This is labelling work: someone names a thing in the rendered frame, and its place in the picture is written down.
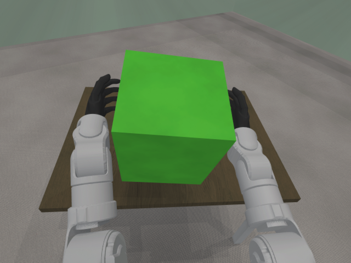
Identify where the table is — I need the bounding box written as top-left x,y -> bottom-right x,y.
39,87 -> 301,244

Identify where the left robot forearm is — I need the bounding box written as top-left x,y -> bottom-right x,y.
63,114 -> 117,263

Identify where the robot left hand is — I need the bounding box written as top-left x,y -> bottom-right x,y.
85,74 -> 120,117

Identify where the right robot upper arm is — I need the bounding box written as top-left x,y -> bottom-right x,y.
249,232 -> 315,263

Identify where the right robot forearm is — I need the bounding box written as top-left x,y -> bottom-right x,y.
227,127 -> 315,262

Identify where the carton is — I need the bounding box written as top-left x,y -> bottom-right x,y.
111,50 -> 236,185

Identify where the left robot upper arm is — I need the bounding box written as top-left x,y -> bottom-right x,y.
64,230 -> 128,263

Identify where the robot right hand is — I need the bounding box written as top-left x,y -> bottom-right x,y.
228,87 -> 250,129

